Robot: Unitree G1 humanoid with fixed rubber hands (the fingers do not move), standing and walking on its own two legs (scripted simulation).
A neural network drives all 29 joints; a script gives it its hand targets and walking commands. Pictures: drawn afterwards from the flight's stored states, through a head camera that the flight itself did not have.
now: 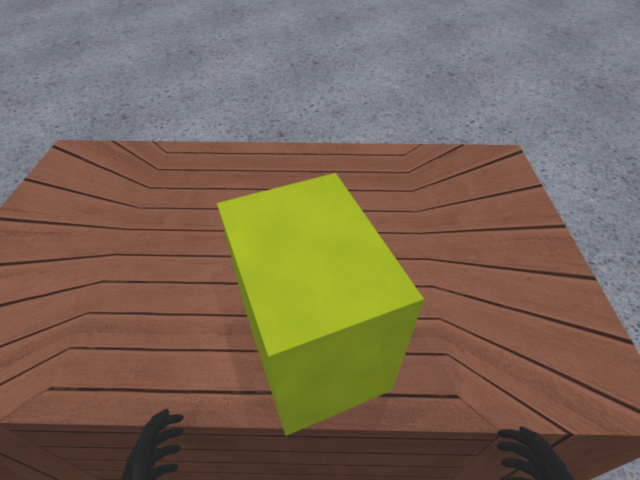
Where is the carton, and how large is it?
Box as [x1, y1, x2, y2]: [217, 173, 423, 435]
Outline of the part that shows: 335,173 217,203 243,304 285,435 391,390 423,300 419,292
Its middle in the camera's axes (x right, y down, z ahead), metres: -0.01 +0.10 +0.57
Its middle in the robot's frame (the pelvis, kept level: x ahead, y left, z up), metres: +0.37 +0.07 -0.01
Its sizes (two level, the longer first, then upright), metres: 0.242 0.178 0.254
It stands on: a pedestal, 0.64 m high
